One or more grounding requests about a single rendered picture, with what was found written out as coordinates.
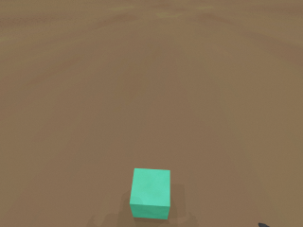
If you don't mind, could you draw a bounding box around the carton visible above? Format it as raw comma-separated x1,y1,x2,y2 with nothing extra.
130,168,170,219

